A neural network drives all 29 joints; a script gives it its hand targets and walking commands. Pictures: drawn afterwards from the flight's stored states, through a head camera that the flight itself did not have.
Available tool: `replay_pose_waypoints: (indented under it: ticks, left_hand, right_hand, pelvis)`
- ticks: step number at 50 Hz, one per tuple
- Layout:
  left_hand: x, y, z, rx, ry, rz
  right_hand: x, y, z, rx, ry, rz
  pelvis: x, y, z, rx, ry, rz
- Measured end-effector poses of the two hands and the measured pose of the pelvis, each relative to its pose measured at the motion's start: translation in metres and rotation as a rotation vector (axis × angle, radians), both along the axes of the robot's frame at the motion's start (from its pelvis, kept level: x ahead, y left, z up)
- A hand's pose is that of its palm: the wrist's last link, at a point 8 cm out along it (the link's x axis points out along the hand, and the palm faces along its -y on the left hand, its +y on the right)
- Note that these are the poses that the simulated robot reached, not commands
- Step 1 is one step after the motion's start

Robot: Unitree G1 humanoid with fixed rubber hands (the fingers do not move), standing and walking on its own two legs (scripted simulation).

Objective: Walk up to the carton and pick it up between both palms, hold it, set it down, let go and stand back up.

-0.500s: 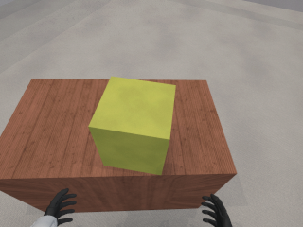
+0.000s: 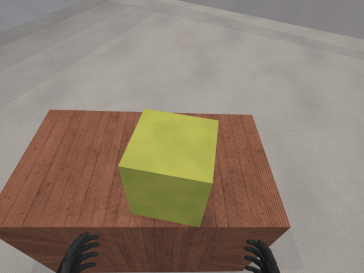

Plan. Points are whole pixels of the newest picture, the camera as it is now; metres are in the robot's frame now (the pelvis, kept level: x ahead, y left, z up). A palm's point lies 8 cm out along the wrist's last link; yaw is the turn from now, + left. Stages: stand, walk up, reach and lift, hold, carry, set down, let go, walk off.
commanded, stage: reach and lift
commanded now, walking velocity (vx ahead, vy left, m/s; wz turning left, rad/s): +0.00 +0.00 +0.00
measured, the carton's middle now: (172, 169) +0.41 +0.04 -0.06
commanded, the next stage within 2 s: none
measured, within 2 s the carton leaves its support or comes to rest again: neither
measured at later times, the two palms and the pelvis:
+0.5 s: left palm (65, 265) +0.16 +0.25 -0.06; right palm (262, 267) +0.17 -0.17 -0.06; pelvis +0.00 +0.01 -0.01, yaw +1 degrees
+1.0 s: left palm (73, 231) +0.22 +0.25 -0.04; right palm (257, 235) +0.23 -0.16 -0.04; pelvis +0.00 +0.01 -0.01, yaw +2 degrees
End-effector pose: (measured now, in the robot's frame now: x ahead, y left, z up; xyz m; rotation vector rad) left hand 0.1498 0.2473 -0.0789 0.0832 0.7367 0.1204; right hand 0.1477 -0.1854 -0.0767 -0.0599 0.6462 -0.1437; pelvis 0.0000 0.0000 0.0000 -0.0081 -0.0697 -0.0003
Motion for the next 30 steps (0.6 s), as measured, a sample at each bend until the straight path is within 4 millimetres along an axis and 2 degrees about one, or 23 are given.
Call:
replay_pose_waypoints:
  ticks: [10,20,30]
  left_hand:
    - [0.003,0.006,0.009,-0.018,-0.116,-0.017]
    - [0.002,0.005,0.01,-0.038,-0.212,-0.023]
    - [0.021,0.006,0.021,-0.034,-0.332,-0.042]
  right_hand:
    - [0.01,0.004,0.009,0.006,-0.097,-0.016]
    - [0.015,0.012,0.014,0.021,-0.166,-0.025]
    - [0.033,0.023,0.019,0.047,-0.259,-0.032]
  pelvis:
    - [0.006,0.004,-0.001,-0.004,-0.023,0.004]
    - [0.003,0.007,-0.005,-0.009,-0.026,0.012]
    - [-0.002,0.009,-0.01,-0.012,-0.012,0.023]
